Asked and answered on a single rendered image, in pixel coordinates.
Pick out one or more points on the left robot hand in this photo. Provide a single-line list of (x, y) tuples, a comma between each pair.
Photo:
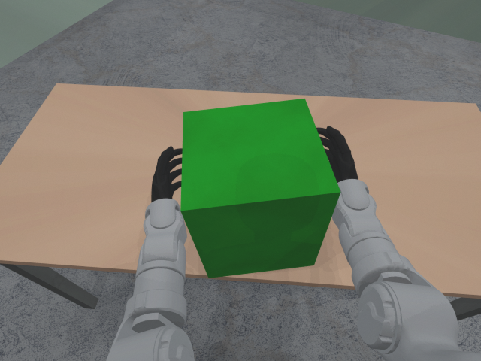
[(162, 179)]

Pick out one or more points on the right robot hand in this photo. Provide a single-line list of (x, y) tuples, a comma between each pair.
[(339, 154)]

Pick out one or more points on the robot right upper arm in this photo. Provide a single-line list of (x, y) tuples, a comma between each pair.
[(408, 322)]

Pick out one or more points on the robot left upper arm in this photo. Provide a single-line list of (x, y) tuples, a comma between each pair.
[(165, 343)]

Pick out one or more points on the left robot forearm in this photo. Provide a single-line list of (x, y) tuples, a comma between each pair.
[(159, 282)]

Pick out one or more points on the right robot forearm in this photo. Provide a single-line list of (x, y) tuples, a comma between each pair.
[(367, 247)]

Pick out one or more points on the carton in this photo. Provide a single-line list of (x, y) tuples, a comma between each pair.
[(257, 189)]

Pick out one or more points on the table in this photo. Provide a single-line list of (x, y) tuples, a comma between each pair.
[(75, 186)]

